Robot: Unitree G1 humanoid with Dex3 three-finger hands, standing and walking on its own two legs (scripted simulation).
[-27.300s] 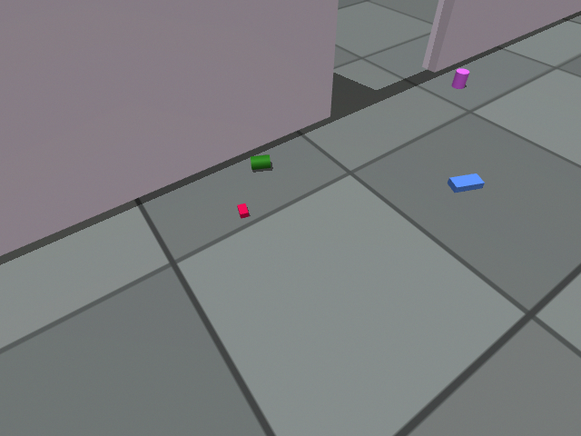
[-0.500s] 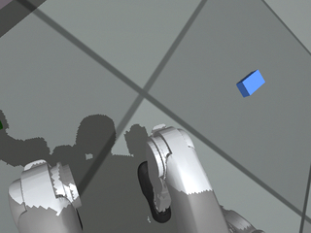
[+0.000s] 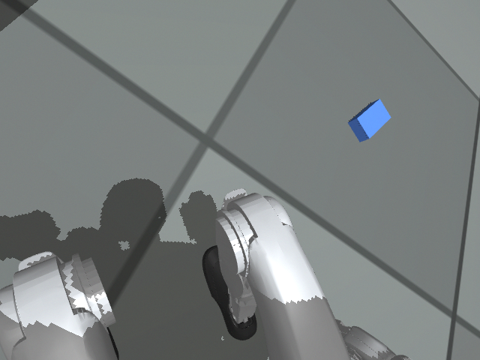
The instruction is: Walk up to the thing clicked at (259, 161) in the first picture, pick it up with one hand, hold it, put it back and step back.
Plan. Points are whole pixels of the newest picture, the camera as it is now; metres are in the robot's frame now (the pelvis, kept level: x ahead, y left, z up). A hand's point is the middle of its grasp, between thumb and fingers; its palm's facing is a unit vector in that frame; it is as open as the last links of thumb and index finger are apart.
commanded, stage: open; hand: left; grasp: from above
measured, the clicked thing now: out of the picture +0.42 +0.34 -0.26
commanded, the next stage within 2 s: withdraw in 0.90 s
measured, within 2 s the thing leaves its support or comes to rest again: rests again in 1.86 s
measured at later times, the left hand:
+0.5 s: hand out of the picture +0.42 +0.34 -0.25, palm faces -0.41 -0.20 -0.89, open 11.5 cm
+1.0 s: hand out of the picture +0.41 +0.34 -0.24, palm faces -0.43 -0.20 -0.88, open 13.0 cm
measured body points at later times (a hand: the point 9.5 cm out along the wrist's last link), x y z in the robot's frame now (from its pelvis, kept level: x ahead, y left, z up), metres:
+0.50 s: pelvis +0.00 +0.00 +0.00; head +0.27 +0.14 +0.34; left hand +0.44 +0.35 -0.20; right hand +0.06 -0.26 -0.05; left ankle +0.06 +0.12 -0.26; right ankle +0.12 -0.14 -0.26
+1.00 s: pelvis +0.00 +0.00 +0.01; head +0.27 +0.13 +0.34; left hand +0.43 +0.34 -0.19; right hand +0.06 -0.26 -0.05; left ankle +0.06 +0.12 -0.26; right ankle +0.12 -0.14 -0.26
